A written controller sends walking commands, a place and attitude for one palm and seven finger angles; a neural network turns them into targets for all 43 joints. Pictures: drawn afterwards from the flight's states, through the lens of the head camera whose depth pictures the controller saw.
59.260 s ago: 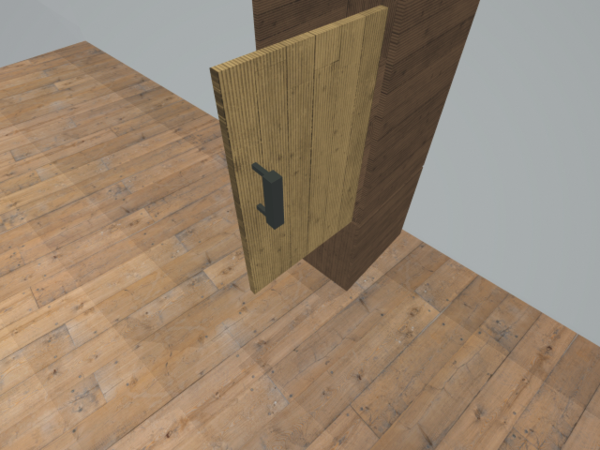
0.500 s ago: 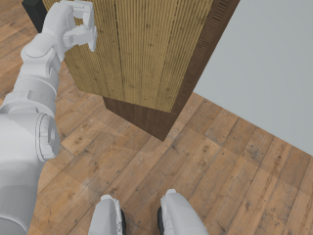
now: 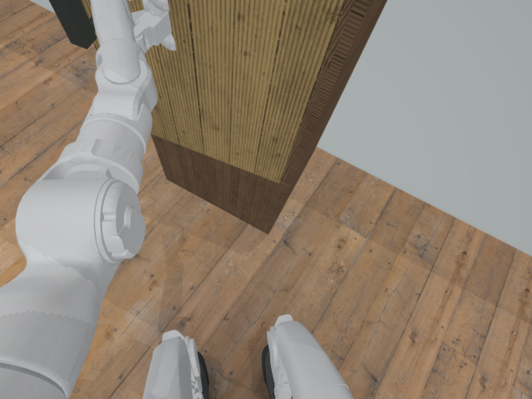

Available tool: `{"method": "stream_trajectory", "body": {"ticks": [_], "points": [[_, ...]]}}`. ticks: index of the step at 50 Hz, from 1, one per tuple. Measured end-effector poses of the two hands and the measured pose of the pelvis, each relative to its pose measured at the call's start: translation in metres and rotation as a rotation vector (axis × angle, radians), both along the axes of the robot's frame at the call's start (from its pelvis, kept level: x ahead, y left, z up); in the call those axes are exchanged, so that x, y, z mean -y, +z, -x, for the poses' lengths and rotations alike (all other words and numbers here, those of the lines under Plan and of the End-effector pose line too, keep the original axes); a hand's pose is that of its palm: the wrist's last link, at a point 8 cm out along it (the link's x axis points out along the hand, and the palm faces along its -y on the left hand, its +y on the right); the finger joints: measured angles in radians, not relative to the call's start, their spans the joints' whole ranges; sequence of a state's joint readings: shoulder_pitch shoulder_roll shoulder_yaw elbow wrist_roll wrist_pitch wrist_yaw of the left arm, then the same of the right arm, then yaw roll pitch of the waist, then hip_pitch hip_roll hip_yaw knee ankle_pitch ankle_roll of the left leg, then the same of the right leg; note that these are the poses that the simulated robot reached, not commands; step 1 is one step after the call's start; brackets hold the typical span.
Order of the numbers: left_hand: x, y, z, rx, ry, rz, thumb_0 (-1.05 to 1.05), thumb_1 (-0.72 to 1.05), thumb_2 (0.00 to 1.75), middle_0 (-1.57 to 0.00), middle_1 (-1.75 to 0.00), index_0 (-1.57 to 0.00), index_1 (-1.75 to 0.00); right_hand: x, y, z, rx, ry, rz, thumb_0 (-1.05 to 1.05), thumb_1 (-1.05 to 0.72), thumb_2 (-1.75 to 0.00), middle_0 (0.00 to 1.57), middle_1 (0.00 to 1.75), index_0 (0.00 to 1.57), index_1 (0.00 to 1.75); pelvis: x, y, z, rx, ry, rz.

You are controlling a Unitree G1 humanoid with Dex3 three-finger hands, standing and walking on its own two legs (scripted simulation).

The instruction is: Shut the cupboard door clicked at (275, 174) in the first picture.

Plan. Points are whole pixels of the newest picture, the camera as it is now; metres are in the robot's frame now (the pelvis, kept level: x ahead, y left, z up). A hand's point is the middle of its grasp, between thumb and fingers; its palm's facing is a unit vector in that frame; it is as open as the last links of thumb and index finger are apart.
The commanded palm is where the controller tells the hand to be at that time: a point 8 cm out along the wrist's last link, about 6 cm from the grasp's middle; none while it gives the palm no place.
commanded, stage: pull the fist back off the door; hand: left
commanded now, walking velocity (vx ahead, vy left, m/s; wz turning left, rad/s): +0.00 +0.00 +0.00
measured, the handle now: out of the picture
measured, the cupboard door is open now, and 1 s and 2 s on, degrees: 7 7 7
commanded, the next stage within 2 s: draw the hand back to the body in 0.66 s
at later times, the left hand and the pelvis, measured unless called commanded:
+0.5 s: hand (176, 61) +0.53 +0.04 +0.13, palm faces +0.02 -1.00 -0.01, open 3.1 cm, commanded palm +0.49 +0.08 +0.13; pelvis +0.04 -0.02 +0.05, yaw +0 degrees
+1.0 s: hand (136, 84) +0.47 +0.08 +0.15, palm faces +0.04 -1.00 -0.03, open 3.1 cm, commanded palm +0.42 +0.13 +0.16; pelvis +0.04 -0.03 +0.07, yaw +0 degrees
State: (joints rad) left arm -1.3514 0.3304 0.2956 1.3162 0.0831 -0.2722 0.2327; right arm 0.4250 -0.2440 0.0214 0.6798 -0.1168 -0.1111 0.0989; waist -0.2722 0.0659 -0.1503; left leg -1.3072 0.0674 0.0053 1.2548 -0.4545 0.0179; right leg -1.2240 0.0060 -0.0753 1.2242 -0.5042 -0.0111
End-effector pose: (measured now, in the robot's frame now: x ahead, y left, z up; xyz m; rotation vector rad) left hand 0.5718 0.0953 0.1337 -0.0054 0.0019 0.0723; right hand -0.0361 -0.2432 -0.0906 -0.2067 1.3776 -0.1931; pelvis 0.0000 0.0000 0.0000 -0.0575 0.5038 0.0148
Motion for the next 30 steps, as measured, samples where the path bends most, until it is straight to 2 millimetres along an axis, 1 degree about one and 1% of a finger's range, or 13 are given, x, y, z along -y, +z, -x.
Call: {"method": "stream_trajectory", "body": {"ticks": [4, 8, 11, 14, 17, 20, 25, 30], "points": [[0.006, -0.001, 0.002, 0.014, -0.020, -0.075, 0.02, 0.91, 0.95, -1.29, -1.50, -1.30, -1.50, -0.009, 0.002, 0.015, -0.046, -0.064, -0.049, 0.01, -0.91, -0.90, 0.20, 0.30, 0.20, 0.30, 0.002, 0.006, -0.003, 0.017, -0.011, -0.008], [0.007, -0.005, 0.006, -0.046, -0.046, -0.039, 0.02, 0.92, 0.93, -1.29, -1.50, -1.30, -1.50, -0.013, 0.011, 0.025, -0.089, -0.106, -0.075, 0.01, -0.91, -0.90, 0.20, 0.30, 0.20, 0.30, 0.005, 0.019, -0.009, 0.042, -0.020, -0.017], [0.005, -0.003, 0.013, -0.038, -0.037, -0.015, 0.02, 0.92, 0.92, -1.29, -1.50, -1.30, -1.50, -0.010, 0.019, 0.024, -0.098, -0.112, -0.081, 0.01, -0.91, -0.90, 0.21, 0.30, 0.20, 0.30, 0.007, 0.029, -0.016, 0.060, -0.025, -0.025], [0.004, 0.001, 0.021, -0.008, -0.039, -0.027, 0.02, 0.91, 0.91, -1.29, -1.50, -1.30, -1.50, -0.003, 0.026, 0.016, -0.096, -0.104, -0.080, 0.01, -0.91, -0.90, 0.21, 0.30, 0.20, 0.30, 0.009, 0.036, -0.023, 0.079, -0.026, -0.031], [0.005, 0.000, 0.030, -0.005, -0.048, -0.036, 0.02, 0.91, 0.90, -1.29, -1.50, -1.30, -1.50, 0.008, 0.029, 0.003, -0.085, -0.089, -0.068, 0.01, -0.91, -0.90, 0.21, 0.30, 0.20, 0.30, 0.012, 0.042, -0.029, 0.095, -0.021, -0.036], [0.007, -0.003, 0.040, -0.001, -0.052, -0.019, 0.02, 0.90, 0.90, -1.29, -1.50, -1.30, -1.50, 0.020, 0.032, -0.018, -0.054, -0.071, -0.048, 0.01, -0.91, -0.90, 0.20, 0.30, 0.20, 0.30, 0.014, 0.045, -0.034, 0.110, -0.019, -0.041], [0.007, -0.007, 0.061, 0.025, -0.051, -0.016, 0.02, 0.90, 0.90, -1.30, -1.50, -1.30, -1.50, 0.037, 0.034, -0.062, 0.041, -0.033, -0.022, 0.01, -0.91, -0.90, 0.20, 0.30, 0.20, 0.29, 0.018, 0.050, -0.041, 0.136, -0.018, -0.051], [0.006, -0.008, 0.082, 0.037, -0.060, -0.037, 0.02, 0.90, 0.90, -1.30, -1.50, -1.30, -1.50, 0.043, 0.033, -0.108, 0.145, 0.005, -0.022, 0.01, -0.91, -0.90, 0.20, 0.30, 0.20, 0.29, 0.022, 0.053, -0.044, 0.164, -0.012, -0.058]]}}
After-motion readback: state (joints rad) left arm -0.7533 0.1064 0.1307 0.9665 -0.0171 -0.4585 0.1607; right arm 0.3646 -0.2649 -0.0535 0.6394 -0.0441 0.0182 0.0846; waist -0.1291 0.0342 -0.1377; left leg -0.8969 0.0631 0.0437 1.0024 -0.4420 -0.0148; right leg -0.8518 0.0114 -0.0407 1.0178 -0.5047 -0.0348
